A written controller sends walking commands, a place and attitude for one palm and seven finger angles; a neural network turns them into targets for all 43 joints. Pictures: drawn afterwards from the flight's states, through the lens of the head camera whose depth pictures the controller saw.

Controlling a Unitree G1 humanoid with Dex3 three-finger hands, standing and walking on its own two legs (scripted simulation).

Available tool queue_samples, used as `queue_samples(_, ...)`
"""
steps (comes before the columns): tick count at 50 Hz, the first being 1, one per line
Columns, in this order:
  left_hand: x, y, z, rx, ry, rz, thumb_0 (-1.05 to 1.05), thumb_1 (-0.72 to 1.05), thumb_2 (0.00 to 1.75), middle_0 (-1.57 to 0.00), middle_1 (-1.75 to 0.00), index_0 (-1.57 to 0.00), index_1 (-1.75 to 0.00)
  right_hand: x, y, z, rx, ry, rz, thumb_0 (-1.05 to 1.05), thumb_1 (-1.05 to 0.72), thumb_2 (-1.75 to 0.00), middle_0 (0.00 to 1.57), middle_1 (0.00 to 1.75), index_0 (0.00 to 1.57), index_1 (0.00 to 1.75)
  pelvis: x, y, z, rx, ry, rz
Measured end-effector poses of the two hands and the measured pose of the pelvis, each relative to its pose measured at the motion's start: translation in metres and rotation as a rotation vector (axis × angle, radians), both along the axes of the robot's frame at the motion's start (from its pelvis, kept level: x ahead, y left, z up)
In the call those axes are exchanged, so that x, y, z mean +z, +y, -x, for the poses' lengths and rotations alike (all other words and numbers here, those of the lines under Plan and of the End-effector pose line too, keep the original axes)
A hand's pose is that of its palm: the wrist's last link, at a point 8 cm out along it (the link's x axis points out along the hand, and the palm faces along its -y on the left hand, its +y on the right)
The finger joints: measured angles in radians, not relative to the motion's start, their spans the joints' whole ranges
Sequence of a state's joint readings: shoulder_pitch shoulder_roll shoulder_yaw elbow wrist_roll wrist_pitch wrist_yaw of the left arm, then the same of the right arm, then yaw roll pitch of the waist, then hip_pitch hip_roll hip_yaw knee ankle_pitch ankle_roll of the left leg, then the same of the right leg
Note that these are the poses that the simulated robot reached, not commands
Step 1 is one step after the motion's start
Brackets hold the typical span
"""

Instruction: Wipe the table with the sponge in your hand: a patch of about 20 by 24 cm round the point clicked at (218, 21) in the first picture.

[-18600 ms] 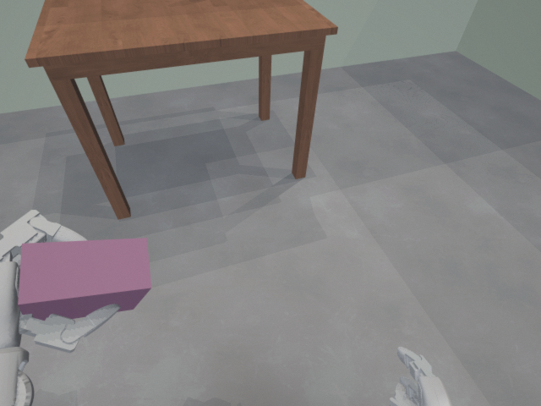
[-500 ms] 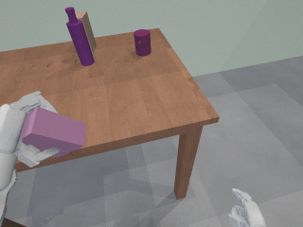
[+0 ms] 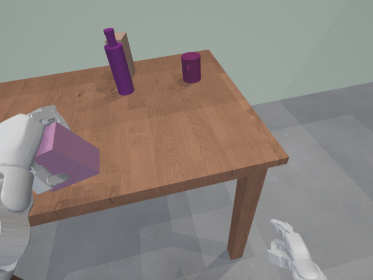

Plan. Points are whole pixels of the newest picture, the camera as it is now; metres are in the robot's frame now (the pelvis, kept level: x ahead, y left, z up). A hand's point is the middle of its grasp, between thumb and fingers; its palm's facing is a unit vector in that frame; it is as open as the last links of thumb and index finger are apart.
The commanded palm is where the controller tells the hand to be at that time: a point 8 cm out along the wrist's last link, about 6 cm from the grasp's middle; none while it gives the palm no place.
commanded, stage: turn the palm down, sponge in hand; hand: left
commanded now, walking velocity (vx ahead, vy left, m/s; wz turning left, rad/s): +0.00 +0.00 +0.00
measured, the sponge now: (61, 163) +0.25 +0.28 +0.17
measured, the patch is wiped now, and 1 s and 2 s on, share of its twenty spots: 0.00 0.00 0.00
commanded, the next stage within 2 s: move the sponge above the wiping area in 0.90 s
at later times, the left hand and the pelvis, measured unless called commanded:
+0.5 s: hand (45, 149) +0.24 +0.29 +0.21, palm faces +0.24 -0.07 -0.97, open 9.9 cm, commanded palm +0.18 +0.27 +0.28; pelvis -0.01 -0.01 +0.00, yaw +0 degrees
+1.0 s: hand (75, 168) +0.22 +0.23 +0.19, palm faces +0.19 -0.06 -0.98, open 9.9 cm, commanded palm +0.17 +0.23 +0.27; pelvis -0.03 -0.04 +0.00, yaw -1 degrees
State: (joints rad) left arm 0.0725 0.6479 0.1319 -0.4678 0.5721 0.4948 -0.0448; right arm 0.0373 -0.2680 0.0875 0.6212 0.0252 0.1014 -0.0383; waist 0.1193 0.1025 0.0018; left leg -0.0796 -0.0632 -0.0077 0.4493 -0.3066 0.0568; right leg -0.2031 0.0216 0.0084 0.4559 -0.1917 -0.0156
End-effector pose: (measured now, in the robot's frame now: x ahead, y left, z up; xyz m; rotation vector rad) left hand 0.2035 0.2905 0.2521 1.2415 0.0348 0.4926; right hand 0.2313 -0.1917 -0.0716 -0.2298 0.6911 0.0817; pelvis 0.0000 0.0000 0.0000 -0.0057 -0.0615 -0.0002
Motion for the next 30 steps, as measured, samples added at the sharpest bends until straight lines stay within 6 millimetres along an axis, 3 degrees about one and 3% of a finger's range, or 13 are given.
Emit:
queue_samples(5, -0.01, 0.01, -0.003, 0.069, 0.115, 0.006, 0.0, -0.48, 1.03, -0.75, -1.35, -0.75, -1.35, 0.002, 0.005, -0.007, 0.021, 0.003, 0.006, 0.01, -0.9, -0.9, 0.2, 0.3, 0.2, 0.3, 0.002, 0.003, 0.004, 0.007, 0.0, -0.002)
queue_samples(10, -0.016, -0.011, -0.009, -0.03, 0.173, -0.054, 0.0, -0.48, 1.03, -0.75, -1.35, -0.76, -1.35, 0.005, 0.008, -0.011, 0.04, -0.003, 0.023, 0.01, -0.9, -0.9, 0.2, 0.3, 0.2, 0.3, 0.002, 0.003, 0.005, 0.005, -0.001, -0.005)
queue_samples(15, 0.005, -0.024, -0.009, -0.073, 0.101, -0.153, 0.0, -0.48, 1.03, -0.75, -1.35, -0.76, -1.34, 0.008, 0.01, -0.013, 0.054, -0.004, 0.01, 0.01, -0.9, -0.9, 0.2, 0.3, 0.2, 0.3, 0.003, 0.0, 0.004, -0.005, -0.008, -0.007)
queue_samples(21, 0.023, -0.009, -0.008, 0.075, 0.065, -0.165, 0.0, -0.48, 1.03, -0.75, -1.35, -0.76, -1.34, 0.004, 0.009, -0.012, 0.058, 0.014, -0.032, 0.01, -0.9, -0.9, 0.2, 0.3, 0.2, 0.3, 0.004, -0.006, 0.008, -0.006, -0.003, -0.011)
queue_samples(25, 0.01, -0.011, -0.006, 0.11, 0.124, -0.138, 0.0, -0.48, 1.03, -0.75, -1.35, -0.75, -1.35, 0.001, 0.003, -0.007, 0.053, 0.015, -0.045, 0.01, -0.9, -0.9, 0.2, 0.3, 0.2, 0.3, 0.004, -0.01, 0.011, -0.004, 0.002, -0.016)
queue_samples(30, -0.014, -0.036, -0.001, 0.028, 0.193, -0.134, 0.0, -0.48, 1.03, -0.75, -1.35, -0.75, -1.35, -0.002, -0.007, -0.002, 0.05, 0.012, -0.026, 0.01, -0.9, -0.9, 0.2, 0.3, 0.2, 0.3, 0.003, -0.017, 0.015, -0.005, -0.006, -0.023)
